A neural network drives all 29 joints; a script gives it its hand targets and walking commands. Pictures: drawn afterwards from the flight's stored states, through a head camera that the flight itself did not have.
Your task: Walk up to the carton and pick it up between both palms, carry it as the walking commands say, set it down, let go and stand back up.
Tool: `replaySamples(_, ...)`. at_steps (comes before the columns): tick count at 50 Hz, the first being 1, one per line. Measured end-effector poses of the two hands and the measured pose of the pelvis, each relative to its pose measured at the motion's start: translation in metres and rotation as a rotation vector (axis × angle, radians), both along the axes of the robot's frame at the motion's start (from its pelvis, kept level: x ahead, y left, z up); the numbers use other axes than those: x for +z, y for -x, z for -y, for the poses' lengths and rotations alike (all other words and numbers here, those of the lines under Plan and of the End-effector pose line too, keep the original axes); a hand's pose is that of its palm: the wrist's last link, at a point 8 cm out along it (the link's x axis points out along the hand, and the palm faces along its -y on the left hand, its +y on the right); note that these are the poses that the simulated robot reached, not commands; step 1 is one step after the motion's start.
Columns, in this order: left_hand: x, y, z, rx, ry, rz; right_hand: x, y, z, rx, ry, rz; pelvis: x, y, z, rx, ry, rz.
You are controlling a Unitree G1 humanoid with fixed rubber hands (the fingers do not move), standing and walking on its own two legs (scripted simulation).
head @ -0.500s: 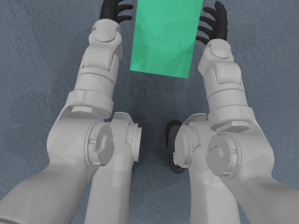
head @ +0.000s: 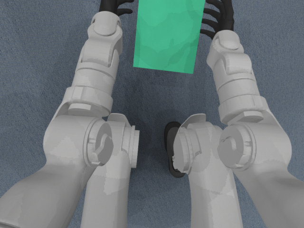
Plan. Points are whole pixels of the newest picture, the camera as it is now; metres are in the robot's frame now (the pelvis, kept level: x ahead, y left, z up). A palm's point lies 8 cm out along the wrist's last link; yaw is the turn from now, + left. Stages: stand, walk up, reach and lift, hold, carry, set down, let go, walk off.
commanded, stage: set down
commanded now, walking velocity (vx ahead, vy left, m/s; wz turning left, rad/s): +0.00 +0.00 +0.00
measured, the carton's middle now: (164, 18) +0.57 -0.02 -0.28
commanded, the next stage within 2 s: none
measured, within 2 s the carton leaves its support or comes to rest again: rests again in 0.26 s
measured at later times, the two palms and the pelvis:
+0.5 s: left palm (106, 10) +0.54 +0.11 -0.16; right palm (218, 27) +0.53 -0.13 -0.17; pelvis +0.00 +0.00 -0.01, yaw +0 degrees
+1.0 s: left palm (105, 10) +0.55 +0.12 -0.17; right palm (218, 27) +0.53 -0.13 -0.18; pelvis +0.00 +0.00 -0.01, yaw +0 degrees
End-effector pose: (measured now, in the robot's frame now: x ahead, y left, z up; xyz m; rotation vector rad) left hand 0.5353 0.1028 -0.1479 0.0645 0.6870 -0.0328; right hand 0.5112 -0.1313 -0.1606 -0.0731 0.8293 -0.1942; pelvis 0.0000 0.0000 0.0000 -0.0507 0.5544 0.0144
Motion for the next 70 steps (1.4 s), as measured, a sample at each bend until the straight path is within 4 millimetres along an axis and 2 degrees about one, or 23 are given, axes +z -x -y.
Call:
replaySamples(29, -0.019, -0.012, -0.013, 0.005, 0.021, -0.011, -0.014, -0.017, -0.004, 0.063, -0.053, 0.001, -0.009, -0.005, -0.001, -0.005, 0.004, -0.053)
replaySamples(70, -0.023, -0.012, -0.016, -0.018, 0.061, 0.0, -0.017, -0.017, -0.001, 0.07, -0.089, 0.023, -0.014, -0.004, -0.001, -0.005, 0.004, -0.041)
